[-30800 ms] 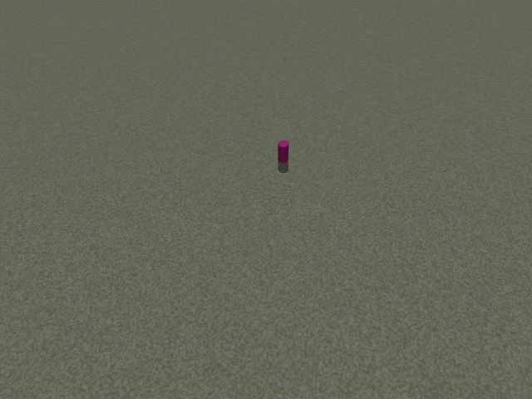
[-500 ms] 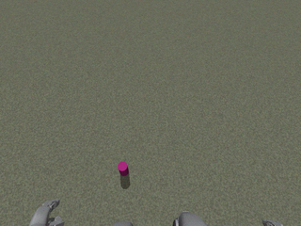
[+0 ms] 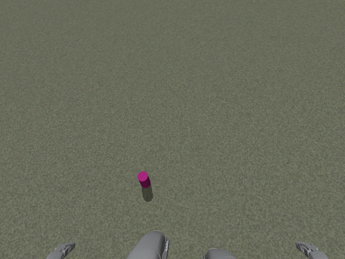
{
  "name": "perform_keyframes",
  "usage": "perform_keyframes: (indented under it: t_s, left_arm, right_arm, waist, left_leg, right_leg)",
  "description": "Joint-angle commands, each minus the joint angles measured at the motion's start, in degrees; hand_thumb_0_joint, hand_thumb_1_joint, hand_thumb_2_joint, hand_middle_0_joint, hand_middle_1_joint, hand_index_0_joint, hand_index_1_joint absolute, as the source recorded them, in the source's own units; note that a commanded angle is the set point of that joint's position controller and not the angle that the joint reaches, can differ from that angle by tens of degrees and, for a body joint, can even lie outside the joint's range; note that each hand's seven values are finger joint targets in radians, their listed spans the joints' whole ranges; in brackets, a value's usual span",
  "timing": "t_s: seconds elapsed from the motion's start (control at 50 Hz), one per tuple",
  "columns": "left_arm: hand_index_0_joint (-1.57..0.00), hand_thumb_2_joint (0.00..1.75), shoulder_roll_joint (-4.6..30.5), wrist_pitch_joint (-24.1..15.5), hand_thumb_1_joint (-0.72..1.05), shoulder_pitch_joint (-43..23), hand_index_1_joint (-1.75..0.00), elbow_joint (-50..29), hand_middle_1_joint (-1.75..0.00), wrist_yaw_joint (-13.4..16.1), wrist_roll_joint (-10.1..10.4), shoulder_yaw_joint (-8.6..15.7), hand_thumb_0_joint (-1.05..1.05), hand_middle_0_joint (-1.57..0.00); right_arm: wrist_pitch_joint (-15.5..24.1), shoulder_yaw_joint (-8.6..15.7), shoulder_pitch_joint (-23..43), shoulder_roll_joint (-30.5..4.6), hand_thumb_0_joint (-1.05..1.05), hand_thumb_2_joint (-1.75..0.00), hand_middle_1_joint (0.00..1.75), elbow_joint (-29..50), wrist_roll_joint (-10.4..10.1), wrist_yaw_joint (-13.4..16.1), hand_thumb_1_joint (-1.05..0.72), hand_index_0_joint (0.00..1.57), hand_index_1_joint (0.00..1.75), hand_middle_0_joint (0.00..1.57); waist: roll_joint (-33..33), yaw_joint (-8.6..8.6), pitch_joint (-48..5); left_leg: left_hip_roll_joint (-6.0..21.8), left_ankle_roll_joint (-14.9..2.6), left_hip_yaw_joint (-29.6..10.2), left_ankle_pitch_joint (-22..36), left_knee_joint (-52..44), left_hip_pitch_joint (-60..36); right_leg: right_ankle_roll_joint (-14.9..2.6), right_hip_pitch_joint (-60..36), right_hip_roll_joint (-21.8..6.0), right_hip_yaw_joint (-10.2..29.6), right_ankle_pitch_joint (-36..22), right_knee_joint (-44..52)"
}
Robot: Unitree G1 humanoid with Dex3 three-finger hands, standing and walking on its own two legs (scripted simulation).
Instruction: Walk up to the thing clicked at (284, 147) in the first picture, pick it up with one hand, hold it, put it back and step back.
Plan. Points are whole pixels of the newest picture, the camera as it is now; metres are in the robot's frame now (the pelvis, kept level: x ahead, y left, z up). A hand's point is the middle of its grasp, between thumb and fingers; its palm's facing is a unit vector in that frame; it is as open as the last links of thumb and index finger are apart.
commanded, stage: step back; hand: left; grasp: from the side
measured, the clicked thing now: (144, 179) +0.54 +0.22 -0.70
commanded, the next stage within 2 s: none
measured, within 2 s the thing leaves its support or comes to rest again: neither
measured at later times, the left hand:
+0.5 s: hand out of the picture -0.05 +0.28 -0.15, palm faces +0.01 -0.93 -0.37, open 7.4 cm
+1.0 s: hand out of the picture -0.18 +0.24 -0.14, palm faces +0.05 -0.91 -0.40, open 7.4 cm
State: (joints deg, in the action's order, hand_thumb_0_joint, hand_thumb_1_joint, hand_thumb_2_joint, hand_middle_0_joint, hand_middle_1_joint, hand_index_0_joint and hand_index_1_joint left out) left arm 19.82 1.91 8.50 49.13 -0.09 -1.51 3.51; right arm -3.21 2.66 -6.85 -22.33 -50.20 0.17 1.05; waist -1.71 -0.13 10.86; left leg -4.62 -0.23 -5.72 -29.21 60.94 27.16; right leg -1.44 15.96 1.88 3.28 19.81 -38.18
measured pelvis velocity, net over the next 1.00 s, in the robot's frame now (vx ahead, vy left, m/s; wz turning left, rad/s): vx -0.30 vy -0.03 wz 0.07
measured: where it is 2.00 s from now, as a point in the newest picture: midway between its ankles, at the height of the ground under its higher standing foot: outside the picture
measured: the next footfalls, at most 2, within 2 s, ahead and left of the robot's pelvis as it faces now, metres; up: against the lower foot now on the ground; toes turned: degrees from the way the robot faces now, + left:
left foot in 0.22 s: -0.04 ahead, +0.12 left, +0.00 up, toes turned +2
right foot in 0.64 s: -0.19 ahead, -0.16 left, +0.00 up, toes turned +2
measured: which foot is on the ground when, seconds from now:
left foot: up 0.00-0.20, down 0.22-0.66, up 0.68-0.94, down 0.96-1.00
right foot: down 0.00-0.24, up 0.26-0.62, down 0.64-0.98, up 1.00-1.00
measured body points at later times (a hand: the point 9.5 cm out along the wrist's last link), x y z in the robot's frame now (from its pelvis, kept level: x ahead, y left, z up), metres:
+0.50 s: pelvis -0.14 +0.00 +0.01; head -0.07 +0.03 +0.45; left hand -0.05 +0.33 -0.12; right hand -0.02 -0.30 -0.09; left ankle -0.08 +0.12 -0.72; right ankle -0.18 -0.15 -0.64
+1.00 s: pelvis -0.30 -0.03 -0.01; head -0.24 -0.02 +0.43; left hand -0.18 +0.29 -0.12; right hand -0.22 -0.35 -0.13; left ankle -0.30 +0.08 -0.73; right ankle -0.23 -0.16 -0.72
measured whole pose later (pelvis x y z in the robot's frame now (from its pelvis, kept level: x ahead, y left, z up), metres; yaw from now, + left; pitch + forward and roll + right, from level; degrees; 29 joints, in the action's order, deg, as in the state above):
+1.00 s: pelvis -0.30 -0.03 -0.01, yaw +4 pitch -3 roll +2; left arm 22.6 3.4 5.1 44.0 1.0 -1.1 3.7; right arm -2.1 2.6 -11.9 -21.6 -50.5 1.8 0.4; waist 2.7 0.1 11.7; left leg -3.7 -1.3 -0.2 -20.1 39.1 16.0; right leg -0.3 24.6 -3.1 1.7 21.7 -46.1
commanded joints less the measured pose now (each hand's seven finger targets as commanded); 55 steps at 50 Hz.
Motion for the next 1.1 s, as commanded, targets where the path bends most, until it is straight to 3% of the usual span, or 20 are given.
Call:
perform_keyframes:
  t_s: [0.0,0.12,0.18,0.2,0.22,0.24,0.32,0.46,0.54,0.6,0.62,0.64,0.66,0.72,0.84,0.9,0.94,0.96,1.0,1.08]
  left_arm:
    - [-0.20,0.90,14.1,-1.4,0.90,-4.2,-0.30,-8.2,-0.30,1.8,-0.1,4.4,0.00,-0.20]
    - [-0.20,0.90,14.6,-0.5,0.90,-0.6,-0.30,-9.3,-0.30,2.2,-0.5,4.4,0.00,-0.20]
    - [-0.20,0.90,14.8,0.4,0.90,-1.6,-0.30,-10.0,-0.30,1.3,0.5,3.6,0.00,-0.20]
    - [-0.20,0.90,13.2,0.6,0.90,-0.4,-0.30,-10.3,-0.30,1.2,0.6,3.1,0.00,-0.20]
    - [-0.20,0.90,11.6,0.4,0.90,-1.8,-0.30,-11.1,-0.30,1.3,0.9,2.9,0.00,-0.20]
    - [-0.20,0.90,13.7,0.4,0.90,-6.3,-0.30,-11.0,-0.30,2.3,0.1,4.2,0.00,-0.20]
    - [-0.20,0.90,13.3,0.7,0.90,1.2,-0.30,-7.0,-0.30,2.0,1.0,4.5,0.00,-0.20]
    - [-0.20,0.90,12.3,0.3,0.90,1.4,-0.30,-7.8,-0.30,1.1,0.3,4.4,0.00,-0.20]
    - [-0.20,0.90,12.1,0.0,0.90,5.4,-0.30,-5.3,-0.30,0.5,0.3,4.4,0.00,-0.20]
    - [-0.20,0.90,12.7,-0.6,0.90,12.7,-0.30,-1.8,-0.30,0.3,-0.5,5.0,0.00,-0.20]
    - [-0.20,0.90,15.9,-1.0,0.90,11.6,-0.30,-2.9,-0.30,0.3,-1.5,5.8,0.00,-0.20]
    - [-0.20,0.90,23.1,-0.7,0.90,7.0,-0.30,-5.2,-0.30,0.2,-1.2,7.2,0.00,-0.20]
    - [-0.20,0.90,24.5,-1.1,0.90,2.0,-0.30,-7.4,-0.30,0.7,-1.4,7.2,0.00,-0.20]
    - [-0.20,0.90,16.3,-1.4,0.90,-6.4,-0.30,-8.6,-0.30,1.5,-1.0,5.2,0.00,-0.20]
    - [-0.20,0.90,15.2,-0.6,0.90,1.2,-0.30,-8.6,-0.30,2.4,-1.1,4.7,0.00,-0.20]
    - [-0.20,0.90,15.7,0.5,0.90,-1.1,-0.30,-9.2,-0.30,1.9,0.3,3.9,0.00,-0.20]
    - [-0.20,0.90,12.1,0.9,0.90,1.6,-0.30,-9.9,-0.30,1.5,0.6,2.7,0.00,-0.20]
    - [-0.20,0.90,13.3,0.9,0.90,-2.9,-0.30,-10.8,-0.30,2.3,1.1,3.3,0.00,-0.20]
    - [-0.20,0.90,13.8,1.3,0.90,-4.7,-0.30,-8.9,-0.30,2.6,0.7,4.0,0.00,-0.20]
    - [-0.20,0.90,13.1,0.8,0.90,2.5,-0.30,-5.7,-0.30,1.8,0.8,3.9,0.00,-0.20]
  right_arm:
    - [1.8,2.6,-4.5,-11.2,0.00,-0.90,0.30,2.6,-0.6,1.3,-0.90,0.20,0.30,0.20]
    - [2.3,2.4,-4.7,-10.0,0.00,-0.90,0.30,3.9,0.4,0.8,-0.90,0.20,0.30,0.20]
    - [3.0,3.4,-8.8,-9.9,0.00,-0.90,0.30,2.1,1.2,0.2,-0.90,0.20,0.30,0.20]
    - [3.3,4.1,-7.8,-12.4,0.00,-0.90,0.30,2.8,2.0,0.2,-0.90,0.20,0.30,0.20]
    - [3.3,5.2,-5.1,-18.8,0.00,-0.90,0.30,4.3,2.3,-0.2,-0.90,0.20,0.30,0.20]
    - [3.4,5.8,-5.2,-21.1,0.00,-0.90,0.30,4.9,2.1,-0.4,-0.90,0.20,0.30,0.20]
    - [3.9,4.0,0.8,-14.1,0.00,-0.90,0.30,5.6,1.9,0.8,-0.90,0.20,0.30,0.20]
    - [3.6,4.6,-3.8,-13.7,0.00,-0.90,0.30,6.9,1.5,1.1,-0.90,0.20,0.30,0.20]
    - [2.7,4.9,-1.1,-15.3,0.00,-0.90,0.30,8.4,2.0,0.5,-0.90,0.20,0.30,0.20]
    - [1.4,4.3,0.2,-14.4,0.00,-0.90,0.30,8.7,1.0,0.3,-0.90,0.20,0.30,0.20]
    - [1.3,3.5,-0.6,-11.2,0.00,-0.90,0.30,9.1,0.7,0.1,-0.90,0.20,0.30,0.20]
    - [1.4,3.5,3.3,-9.5,0.00,-0.90,0.30,10.2,0.2,0.9,-0.90,0.20,0.30,0.20]
    - [1.1,4.5,3.2,-12.3,0.00,-0.90,0.30,9.7,0.5,1.4,-0.90,0.20,0.30,0.20]
    - [1.7,3.6,-4.1,-11.4,0.00,-0.90,0.30,5.4,-0.7,1.1,-0.90,0.20,0.30,0.20]
    - [2.6,2.7,-3.1,-9.9,0.00,-0.90,0.30,6.5,0.6,0.9,-0.90,0.20,0.30,0.20]
    - [3.0,3.2,-9.0,-9.3,0.00,-0.90,0.30,3.7,1.0,0.6,-0.90,0.20,0.30,0.20]
    - [3.3,5.1,-7.5,-15.8,0.00,-0.90,0.30,4.1,2.2,0.7,-0.90,0.20,0.30,0.20]
    - [3.1,5.8,-6.0,-21.4,0.00,-0.90,0.30,5.4,1.8,0.0,-0.90,0.20,0.30,0.20]
    - [3.6,5.1,-4.3,-17.8,0.00,-0.90,0.30,5.1,2.0,0.6,-0.90,0.20,0.30,0.20]
    - [3.1,3.6,0.6,-13.7,0.00,-0.90,0.30,6.5,2.1,0.8,-0.90,0.20,0.30,0.20]
  waist:
    - [10.0,0.11,-10.3]
    - [13.6,1.78,-13.8]
    - [10.3,-0.61,-14.7]
    - [3.7,-0.20,-14.7]
    - [-10.4,-0.84,-13.5]
    - [-11.0,-4.18,-12.1]
    - [-5.0,2.11,-10.3]
    - [-6.7,-1.78,-13.1]
    - [-10.1,-0.72,-15.5]
    - [-6.9,2.59,-16.7]
    - [3.1,2.15,-14.2]
    - [18.8,4.41,-11.0]
    - [17.9,3.41,-6.6]
    - [10.1,-2.22,-7.0]
    - [13.3,3.09,-11.6]
    - [11.2,0.24,-14.7]
    - [-2.8,1.68,-15.9]
    - [-11.5,-1.34,-15.2]
    - [-3.8,-1.06,-13.1]
    - [-5.6,2.30,-11.8]
  left_leg:
    - [-2.5,1.43,-2.6,-0.1,8.9,-0.3]
    - [3.0,0.61,2.5,0.1,-18.5,-4.0]
    - [2.7,-0.68,5.9,17.7,-35.7,-16.3]
    - [9.5,-3.20,-4.7,21.1,-37.7,-19.6]
    - [22.7,-10.31,-21.6,28.0,-41.4,-19.1]
    - [28.8,-16.93,-27.1,33.5,-42.7,-10.6]
    - [19.4,-12.06,-9.6,41.0,-36.7,-13.9]
    - [20.1,-15.03,-7.4,41.1,-33.8,-23.5]
    - [18.5,-12.11,-5.8,30.8,-33.1,-16.5]
    - [15.0,-6.55,-3.8,21.1,-27.5,-6.7]
    - [8.2,-3.11,-2.4,9.6,-19.1,3.3]
    - [-2.0,0.28,1.1,-4.7,-4.7,4.3]
    - [1.1,1.04,-4.7,-5.9,6.5,1.6]
    - [-2.6,0.71,-3.6,2.6,10.6,0.9]
    - [2.0,0.87,2.0,-1.1,-13.9,0.8]
    - [2.3,-0.39,7.0,14.3,-36.8,-11.1]
    - [17.2,-6.40,-14.5,32.8,-37.8,-21.7]
    - [26.4,-15.57,-23.9,40.7,-39.6,-14.6]
    - [24.8,-16.40,-19.2,43.0,-38.2,-11.1]
    - [18.6,-13.88,-8.1,41.7,-34.1,-12.6]
  right_leg:
    - [-11.35,-2.9,-13.6,11.2,-32.6,12.0]
    - [-10.51,-12.5,-14.8,11.1,-33.7,7.7]
    - [-6.29,-4.5,-11.2,8.5,-24.6,2.8]
    - [-3.27,2.7,-7.6,7.0,-14.5,-1.1]
    - [0.03,12.4,3.2,0.9,6.2,-10.9]
    - [0.86,9.7,4.2,5.7,19.5,-23.7]
    - [0.42,13.3,4.9,9.5,9.4,-36.9]
    - [3.86,12.4,2.3,5.1,10.7,-23.6]
    - [2.38,1.3,-0.3,-1.0,7.5,-5.1]
    - [-0.26,-10.6,-0.8,-1.9,-3.8,12.8]
    - [-2.88,-11.3,-9.3,13.5,1.7,16.7]
    - [-12.60,2.1,-22.4,27.8,-0.5,22.0]
    - [-16.59,11.9,-27.4,32.8,-1.3,24.3]
    - [-9.87,6.6,-15.1,9.7,-20.4,13.6]
    - [-9.93,-11.8,-16.2,9.8,-31.4,7.2]
    - [-7.55,-9.9,-14.0,7.1,-31.7,-0.6]
    - [-1.42,7.4,-5.0,1.7,-9.2,-10.5]
    - [0.51,9.2,1.4,-0.3,17.5,-20.4]
    - [-0.09,9.1,2.4,8.3,16.4,-33.6]
    - [1.43,9.7,2.5,4.7,11.0,-31.9]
